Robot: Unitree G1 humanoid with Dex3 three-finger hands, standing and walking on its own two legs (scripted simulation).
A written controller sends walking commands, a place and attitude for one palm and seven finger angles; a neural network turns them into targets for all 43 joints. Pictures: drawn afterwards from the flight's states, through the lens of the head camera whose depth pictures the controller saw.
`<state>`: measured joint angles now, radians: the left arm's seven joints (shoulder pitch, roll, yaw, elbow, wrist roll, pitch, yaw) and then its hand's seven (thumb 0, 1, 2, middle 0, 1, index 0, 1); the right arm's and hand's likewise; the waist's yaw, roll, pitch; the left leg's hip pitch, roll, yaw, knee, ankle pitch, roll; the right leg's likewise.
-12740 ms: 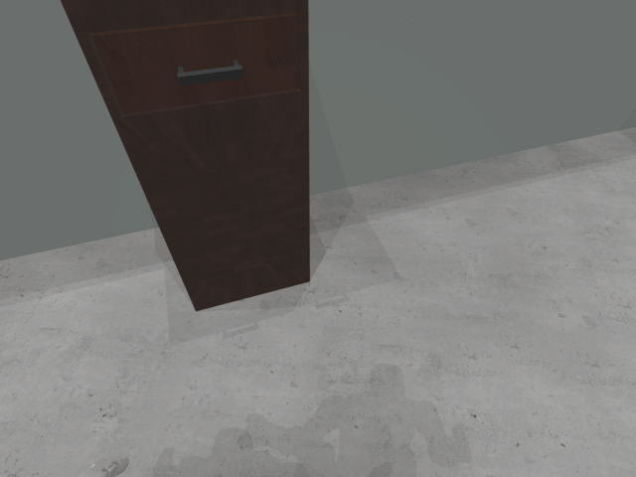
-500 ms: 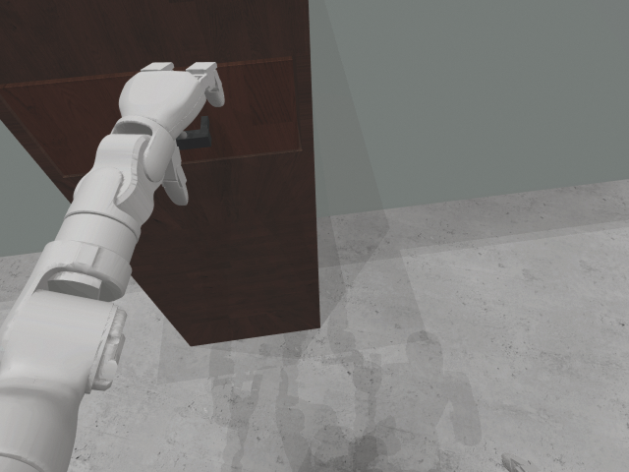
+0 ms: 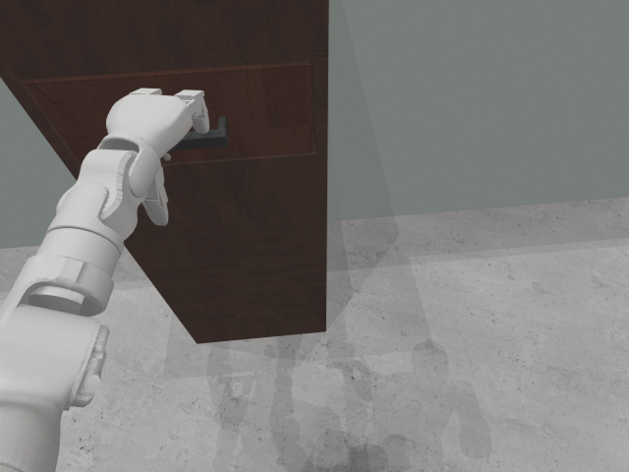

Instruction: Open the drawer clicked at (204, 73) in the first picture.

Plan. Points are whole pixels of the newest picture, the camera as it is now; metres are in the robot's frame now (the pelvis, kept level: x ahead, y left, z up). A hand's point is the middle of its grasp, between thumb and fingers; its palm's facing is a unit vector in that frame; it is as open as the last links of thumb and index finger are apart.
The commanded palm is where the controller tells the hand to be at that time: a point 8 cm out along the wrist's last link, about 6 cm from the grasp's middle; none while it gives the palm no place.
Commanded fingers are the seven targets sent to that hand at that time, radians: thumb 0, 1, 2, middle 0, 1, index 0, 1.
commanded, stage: move the hooked fingers above the handle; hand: left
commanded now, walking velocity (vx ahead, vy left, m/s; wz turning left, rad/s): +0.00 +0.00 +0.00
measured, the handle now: (184, 133) +0.56 +0.21 +0.11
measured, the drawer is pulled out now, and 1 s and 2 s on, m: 0.00 0.00 0.00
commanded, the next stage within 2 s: lift the fingers back up to retry in 0.06 s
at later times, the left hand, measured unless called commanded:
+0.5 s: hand (155, 134) +0.50 +0.22 +0.16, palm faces -0.09 +0.01 -1.00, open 13.8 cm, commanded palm +0.48 +0.23 +0.22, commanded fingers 0.00 -0.50 0.30 -0.30 -1.20 -0.30 -1.20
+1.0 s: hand (151, 127) +0.50 +0.22 +0.17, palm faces -0.10 +0.00 -1.00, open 13.7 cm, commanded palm +0.48 +0.23 +0.22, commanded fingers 0.00 -0.50 0.30 -0.30 -1.20 -0.30 -1.20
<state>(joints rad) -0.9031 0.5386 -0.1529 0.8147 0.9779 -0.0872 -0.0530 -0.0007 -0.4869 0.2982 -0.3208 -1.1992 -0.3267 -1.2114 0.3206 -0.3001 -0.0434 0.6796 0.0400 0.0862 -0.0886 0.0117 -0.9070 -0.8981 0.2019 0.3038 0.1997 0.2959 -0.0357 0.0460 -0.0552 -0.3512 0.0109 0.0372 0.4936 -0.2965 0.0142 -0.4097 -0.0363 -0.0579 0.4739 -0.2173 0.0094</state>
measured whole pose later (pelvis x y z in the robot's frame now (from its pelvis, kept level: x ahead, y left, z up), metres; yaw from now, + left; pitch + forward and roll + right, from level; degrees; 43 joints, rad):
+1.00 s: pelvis +0.01 +0.01 +0.00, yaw -1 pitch +10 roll +0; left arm -1.05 0.56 -0.12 1.01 1.00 0.07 -0.11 0.00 -0.49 0.30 -0.31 -1.20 -0.33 -1.23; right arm 0.28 -0.28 0.00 0.68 0.05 0.12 -0.06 0.01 -0.91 -0.90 0.20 0.30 0.20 0.30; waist -0.07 0.08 -0.09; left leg -0.36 0.01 0.05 0.50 -0.32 0.02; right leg -0.43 -0.04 -0.05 0.48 -0.23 0.02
